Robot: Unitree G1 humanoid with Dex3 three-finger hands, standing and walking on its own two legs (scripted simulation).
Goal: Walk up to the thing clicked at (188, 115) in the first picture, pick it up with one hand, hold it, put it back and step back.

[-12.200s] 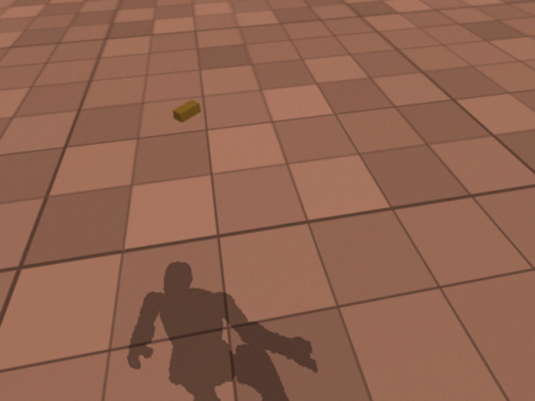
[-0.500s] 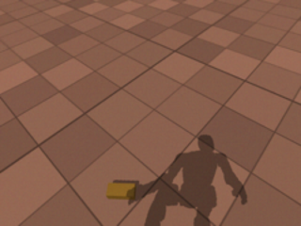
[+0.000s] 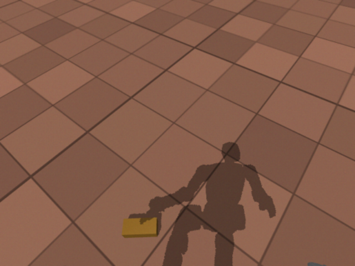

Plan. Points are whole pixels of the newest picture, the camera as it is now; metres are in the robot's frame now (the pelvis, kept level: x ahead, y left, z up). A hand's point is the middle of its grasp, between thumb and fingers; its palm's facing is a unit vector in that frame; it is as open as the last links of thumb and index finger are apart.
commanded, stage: walk up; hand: left
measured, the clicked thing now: (140, 227) +0.39 +0.23 -0.73
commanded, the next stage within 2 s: stand in 1.74 s
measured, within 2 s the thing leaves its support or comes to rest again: neither
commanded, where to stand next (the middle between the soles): +0.01 -0.02 m, yaw +2 degrees
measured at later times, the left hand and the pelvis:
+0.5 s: hand out of the picture +0.12 +0.23 -0.14, palm faces -0.03 -0.95 -0.32, open 7.4 cm; pelvis +0.00 -0.02 +0.01, yaw +1 degrees
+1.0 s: hand out of the picture +0.05 +0.24 -0.14, palm faces +0.03 -0.95 -0.31, open 7.4 cm; pelvis -0.02 -0.01 +0.02, yaw +1 degrees
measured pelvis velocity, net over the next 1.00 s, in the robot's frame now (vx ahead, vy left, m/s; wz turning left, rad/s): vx -0.02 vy -0.01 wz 0.01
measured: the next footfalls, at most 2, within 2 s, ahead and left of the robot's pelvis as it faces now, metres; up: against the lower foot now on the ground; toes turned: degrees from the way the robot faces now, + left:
none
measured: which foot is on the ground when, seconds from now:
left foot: down 0.00-1.00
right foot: down 0.00-1.00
